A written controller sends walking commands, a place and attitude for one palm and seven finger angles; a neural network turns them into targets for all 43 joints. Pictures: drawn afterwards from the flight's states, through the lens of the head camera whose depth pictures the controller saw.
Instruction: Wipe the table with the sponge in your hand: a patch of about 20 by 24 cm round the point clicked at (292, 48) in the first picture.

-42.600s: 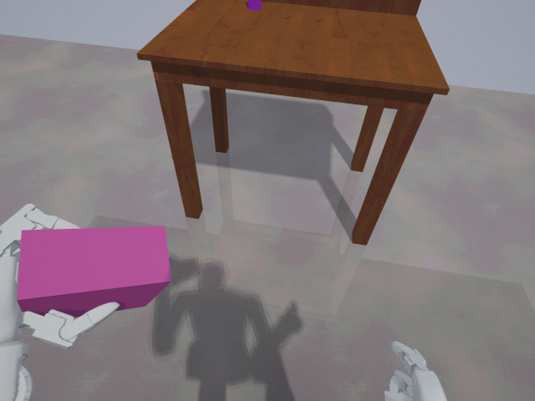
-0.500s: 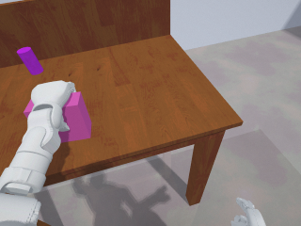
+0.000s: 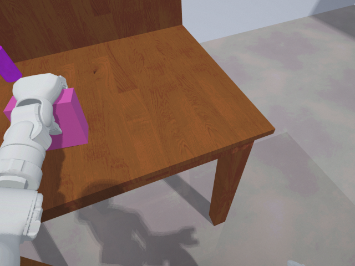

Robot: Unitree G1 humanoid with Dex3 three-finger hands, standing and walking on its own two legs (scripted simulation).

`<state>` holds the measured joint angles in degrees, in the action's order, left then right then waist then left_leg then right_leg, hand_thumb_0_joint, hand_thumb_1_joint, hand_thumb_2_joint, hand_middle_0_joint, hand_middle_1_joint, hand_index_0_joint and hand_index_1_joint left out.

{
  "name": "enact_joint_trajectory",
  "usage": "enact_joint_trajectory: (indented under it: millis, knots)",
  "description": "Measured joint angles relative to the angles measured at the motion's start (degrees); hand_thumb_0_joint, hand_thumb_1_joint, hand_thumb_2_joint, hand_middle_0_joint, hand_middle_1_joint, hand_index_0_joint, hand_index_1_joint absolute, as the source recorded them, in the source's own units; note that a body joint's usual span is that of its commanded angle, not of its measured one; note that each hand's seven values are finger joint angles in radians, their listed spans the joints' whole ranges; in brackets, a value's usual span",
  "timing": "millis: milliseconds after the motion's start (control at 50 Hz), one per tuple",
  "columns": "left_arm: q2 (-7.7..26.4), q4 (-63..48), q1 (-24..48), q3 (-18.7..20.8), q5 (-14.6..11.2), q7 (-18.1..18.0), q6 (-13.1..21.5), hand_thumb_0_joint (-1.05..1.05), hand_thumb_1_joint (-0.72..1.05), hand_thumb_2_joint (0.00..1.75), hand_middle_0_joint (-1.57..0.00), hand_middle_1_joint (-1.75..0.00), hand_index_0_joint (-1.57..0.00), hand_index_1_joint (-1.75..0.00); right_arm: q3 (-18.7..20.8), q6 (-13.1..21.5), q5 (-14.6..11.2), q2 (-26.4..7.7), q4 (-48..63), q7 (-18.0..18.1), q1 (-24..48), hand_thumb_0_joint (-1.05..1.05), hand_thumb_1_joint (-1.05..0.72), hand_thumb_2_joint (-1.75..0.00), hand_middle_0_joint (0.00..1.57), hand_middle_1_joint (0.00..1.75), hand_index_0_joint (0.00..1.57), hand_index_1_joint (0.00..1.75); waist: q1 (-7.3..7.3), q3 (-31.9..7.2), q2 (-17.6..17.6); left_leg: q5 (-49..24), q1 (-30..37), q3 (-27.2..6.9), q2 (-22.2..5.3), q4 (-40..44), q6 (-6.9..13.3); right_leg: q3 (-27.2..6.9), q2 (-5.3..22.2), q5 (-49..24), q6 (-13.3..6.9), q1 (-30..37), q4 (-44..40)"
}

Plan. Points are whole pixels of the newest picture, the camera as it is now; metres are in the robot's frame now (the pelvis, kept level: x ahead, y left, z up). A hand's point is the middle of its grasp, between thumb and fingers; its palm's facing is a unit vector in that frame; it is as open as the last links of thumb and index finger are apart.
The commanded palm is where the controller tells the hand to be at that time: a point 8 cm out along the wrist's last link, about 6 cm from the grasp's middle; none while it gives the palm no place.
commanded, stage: wipe forward along the middle lane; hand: left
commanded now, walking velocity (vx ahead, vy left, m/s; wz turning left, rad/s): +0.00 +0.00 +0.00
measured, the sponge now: (56, 127) +0.41 +0.33 +0.09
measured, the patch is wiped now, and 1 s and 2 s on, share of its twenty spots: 0.95 0.95 0.95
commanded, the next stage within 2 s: slide back across to the first lane in 0.14 s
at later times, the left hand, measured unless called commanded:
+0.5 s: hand (49, 99) +0.45 +0.34 +0.14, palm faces -0.02 +0.01 -1.00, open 10.4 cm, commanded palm +0.42 +0.35 +0.18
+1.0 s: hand (12, 108) +0.42 +0.41 +0.15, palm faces -0.04 +0.02 -1.00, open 10.4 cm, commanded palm +0.39 +0.40 +0.19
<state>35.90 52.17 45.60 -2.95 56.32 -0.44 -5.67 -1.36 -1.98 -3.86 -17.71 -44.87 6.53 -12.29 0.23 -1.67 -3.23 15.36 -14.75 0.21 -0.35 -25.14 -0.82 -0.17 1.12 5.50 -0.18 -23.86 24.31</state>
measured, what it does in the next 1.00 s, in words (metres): shifts its weight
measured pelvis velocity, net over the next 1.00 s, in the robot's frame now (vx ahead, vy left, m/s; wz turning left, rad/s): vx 0.06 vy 0.04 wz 0.01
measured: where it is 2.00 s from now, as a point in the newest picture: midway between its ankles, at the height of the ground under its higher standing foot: outside the picture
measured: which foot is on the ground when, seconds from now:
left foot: down 0.00-1.00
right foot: down 0.00-1.00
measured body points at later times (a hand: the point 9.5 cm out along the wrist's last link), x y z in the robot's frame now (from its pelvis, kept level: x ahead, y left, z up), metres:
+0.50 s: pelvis +0.03 +0.02 +0.00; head +0.07 -0.01 +0.45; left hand +0.45 +0.33 +0.20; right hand +0.15 -0.24 -0.14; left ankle -0.03 +0.13 -0.74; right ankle +0.07 -0.12 -0.74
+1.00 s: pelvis +0.06 +0.04 +0.00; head +0.10 +0.02 +0.45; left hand +0.42 +0.40 +0.20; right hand +0.23 -0.22 -0.12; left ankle -0.03 +0.13 -0.74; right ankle +0.07 -0.12 -0.74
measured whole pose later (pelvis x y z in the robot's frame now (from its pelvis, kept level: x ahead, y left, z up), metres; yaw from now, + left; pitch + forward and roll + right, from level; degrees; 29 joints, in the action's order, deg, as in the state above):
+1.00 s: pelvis +0.06 +0.04 +0.00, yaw +1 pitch +5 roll -1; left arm 39.5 32.0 31.5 4.7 55.6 6.0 -5.2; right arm 0.0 -5.4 -3.1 -18.1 -41.0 4.0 -8.5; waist 4.4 -1.2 -3.8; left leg 18.0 -7.3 -0.3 0.5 -20.6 1.5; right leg 0.4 2.0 8.4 1.9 -16.0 19.5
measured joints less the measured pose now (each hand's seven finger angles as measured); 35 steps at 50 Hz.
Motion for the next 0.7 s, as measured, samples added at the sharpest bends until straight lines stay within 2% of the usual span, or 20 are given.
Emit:
enact_joint_trajectory:
  millis: [260,460,600,700]
  knots:
    - [0.2,4.1,3.8,0.0,1.3,-0.8,1.4,0.02,-0.58,1.07,-0.71,-1.27,-0.77,-1.26,0.5,-0.3,-0.1,0.4,0.0,-1.1,-1.0,0.01,-0.9,-0.9,0.2,0.3,0.21,0.3,-0.01,-1.3,-0.2,0.4,-1.3,0.2,0.4,1.1,0.7,-0.3,0.3,0.2,0.8,-1.2,-1.3]
    - [-0.9,-0.9,-1.4,3.1,1.1,-1.2,2.3,0.02,-0.58,1.08,-0.72,-1.27,-0.77,-1.27,0.7,-2.1,-0.1,0.8,0.9,-2.0,-0.1,0.01,-0.9,-0.9,0.2,0.3,0.21,0.3,0.96,-1.6,-0.8,1.2,2.2,0.6,0.3,2.6,1.1,-0.5,0.2,1.4,1.1,1.8,-2.1]
    - [-0.7,-5.2,-4.0,4.6,0.6,-0.8,0.9,0.02,-0.57,1.08,-0.7,-1.29,-0.75,-1.29,0.3,-3.0,-0.1,0.7,2.0,-2.3,2.4,0.01,-0.9,-0.9,0.2,0.3,0.21,0.3,1.48,-0.3,-0.7,1.3,5.0,0.7,0.2,4.1,1.3,-0.7,0.1,1.7,1.3,4.2,-3.0]
    - [1.1,-8.5,-6.3,5.2,1.4,0.7,-0.7,0.02,-0.56,1.08,-0.69,-1.3,-0.74,-1.3,0.3,-3.4,0.1,0.3,2.9,-2.3,3.9,0.01,-0.9,-0.9,0.2,0.3,0.21,0.3,1.84,0.5,-0.8,1.4,6.4,0.9,0.2,4.9,1.4,-0.8,0.1,1.8,1.5,5.6,-3.6]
